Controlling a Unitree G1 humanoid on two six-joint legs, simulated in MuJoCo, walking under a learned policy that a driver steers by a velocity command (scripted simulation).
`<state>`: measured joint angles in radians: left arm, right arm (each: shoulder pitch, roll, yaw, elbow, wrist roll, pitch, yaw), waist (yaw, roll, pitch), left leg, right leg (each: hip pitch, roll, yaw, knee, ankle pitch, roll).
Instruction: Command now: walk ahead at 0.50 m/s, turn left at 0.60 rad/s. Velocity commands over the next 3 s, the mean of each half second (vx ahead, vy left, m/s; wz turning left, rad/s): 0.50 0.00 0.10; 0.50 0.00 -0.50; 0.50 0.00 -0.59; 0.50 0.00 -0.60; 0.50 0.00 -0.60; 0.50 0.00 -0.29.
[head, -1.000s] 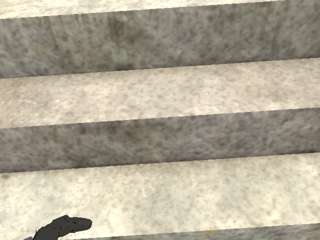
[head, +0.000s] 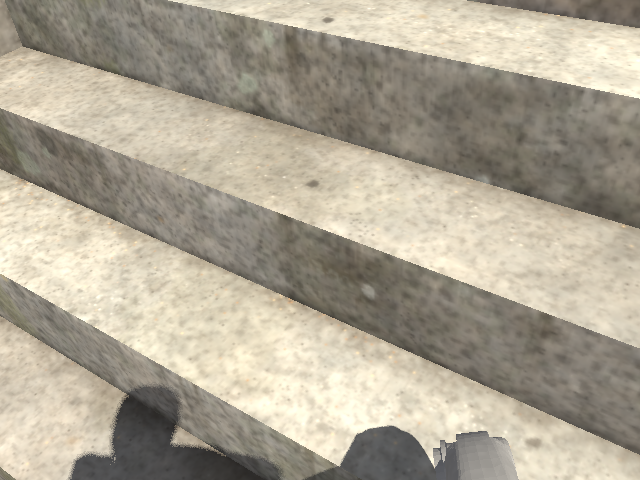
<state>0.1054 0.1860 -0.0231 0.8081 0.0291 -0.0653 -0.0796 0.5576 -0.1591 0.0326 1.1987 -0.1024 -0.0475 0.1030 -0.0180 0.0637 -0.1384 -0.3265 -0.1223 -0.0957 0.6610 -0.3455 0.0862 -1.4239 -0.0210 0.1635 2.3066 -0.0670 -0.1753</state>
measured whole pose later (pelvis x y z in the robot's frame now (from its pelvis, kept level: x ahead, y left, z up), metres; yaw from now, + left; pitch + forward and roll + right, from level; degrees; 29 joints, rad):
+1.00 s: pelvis +0.37 +0.01 +0.25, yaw -13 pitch +9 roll -5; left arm -0.03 0.13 -0.04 0.82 0.01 0.06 -0.11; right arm 0.45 -0.14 0.06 1.08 -0.09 -0.07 0.11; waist -0.04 0.10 -0.21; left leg -0.14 0.12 0.31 0.15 -0.16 0.06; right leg -1.20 -0.03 -0.13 1.71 -0.37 -0.19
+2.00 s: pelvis +0.76 -0.12 +0.63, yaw -46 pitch +5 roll +2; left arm 0.05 0.14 -0.02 0.98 0.00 -0.01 -0.11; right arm 0.48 -0.10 0.05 1.23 -0.14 -0.06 0.06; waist -0.05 -0.03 -0.16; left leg -0.17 0.04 0.34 0.42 -0.34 0.03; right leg -1.52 -0.01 0.13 2.27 0.02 -0.27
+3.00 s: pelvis +1.02 -0.50 +1.02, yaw -72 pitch +5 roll +2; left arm 0.06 0.22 -0.02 0.94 0.05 -0.04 -0.07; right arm 0.49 -0.08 0.02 1.18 -0.08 -0.07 0.05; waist -0.09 -0.05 -0.17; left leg -0.29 -0.02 0.08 0.63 -0.43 0.03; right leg -1.22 -0.06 0.06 1.58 0.05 -0.19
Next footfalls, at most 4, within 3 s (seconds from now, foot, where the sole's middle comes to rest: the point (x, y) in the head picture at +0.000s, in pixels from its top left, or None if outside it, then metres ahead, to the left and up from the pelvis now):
0.08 right None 0.19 -0.17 -0.55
0.56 left None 0.35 0.11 -0.55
1.02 right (436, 466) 0.44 -0.12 -0.35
1.58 left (355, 202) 0.81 -0.03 -0.14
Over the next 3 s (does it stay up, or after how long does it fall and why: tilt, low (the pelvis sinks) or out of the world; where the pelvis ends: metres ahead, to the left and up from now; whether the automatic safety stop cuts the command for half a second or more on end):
stays up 1.02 -0.50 1.02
